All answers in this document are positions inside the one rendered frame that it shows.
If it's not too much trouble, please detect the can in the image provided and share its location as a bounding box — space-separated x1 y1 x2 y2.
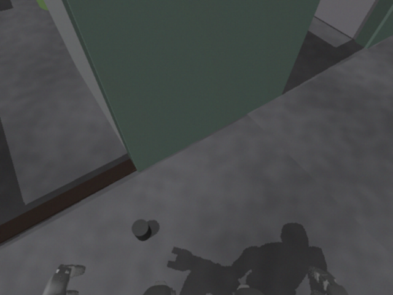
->
132 219 152 241

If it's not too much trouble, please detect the right robot hand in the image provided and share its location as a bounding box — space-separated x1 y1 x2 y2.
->
308 266 349 295

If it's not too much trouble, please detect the left robot hand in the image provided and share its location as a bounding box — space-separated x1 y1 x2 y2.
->
43 264 86 295

